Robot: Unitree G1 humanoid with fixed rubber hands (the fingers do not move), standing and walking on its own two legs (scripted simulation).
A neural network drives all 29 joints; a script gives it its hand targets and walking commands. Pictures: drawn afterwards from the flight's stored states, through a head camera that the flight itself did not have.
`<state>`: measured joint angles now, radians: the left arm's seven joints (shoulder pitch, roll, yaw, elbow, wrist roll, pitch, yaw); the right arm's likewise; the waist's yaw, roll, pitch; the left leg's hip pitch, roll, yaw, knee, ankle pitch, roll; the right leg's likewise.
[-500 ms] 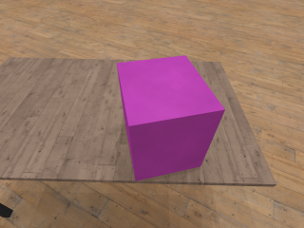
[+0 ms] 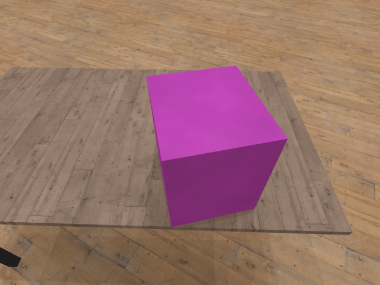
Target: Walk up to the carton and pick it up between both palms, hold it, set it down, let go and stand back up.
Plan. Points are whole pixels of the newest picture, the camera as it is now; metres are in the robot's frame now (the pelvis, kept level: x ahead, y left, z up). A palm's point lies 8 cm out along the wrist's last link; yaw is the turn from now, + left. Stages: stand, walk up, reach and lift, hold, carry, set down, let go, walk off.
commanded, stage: stand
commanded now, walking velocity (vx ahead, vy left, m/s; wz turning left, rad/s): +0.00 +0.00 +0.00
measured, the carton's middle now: (203, 146) +0.46 +0.00 +0.02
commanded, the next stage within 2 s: none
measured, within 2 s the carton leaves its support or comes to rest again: neither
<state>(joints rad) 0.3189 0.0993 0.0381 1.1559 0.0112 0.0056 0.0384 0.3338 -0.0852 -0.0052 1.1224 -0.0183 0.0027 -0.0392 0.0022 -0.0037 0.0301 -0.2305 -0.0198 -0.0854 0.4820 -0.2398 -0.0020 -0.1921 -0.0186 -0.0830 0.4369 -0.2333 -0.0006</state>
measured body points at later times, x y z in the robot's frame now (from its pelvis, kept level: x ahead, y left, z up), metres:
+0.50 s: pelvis +0.02 -0.01 +0.00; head +0.03 -0.01 +0.45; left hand -0.01 +0.19 -0.16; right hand +0.00 -0.21 -0.16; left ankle +0.01 +0.12 -0.74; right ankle +0.00 -0.12 -0.74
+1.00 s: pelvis +0.03 -0.02 +0.00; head +0.04 -0.01 +0.45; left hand +0.00 +0.18 -0.16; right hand +0.01 -0.22 -0.16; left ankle +0.01 +0.12 -0.74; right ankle +0.00 -0.12 -0.74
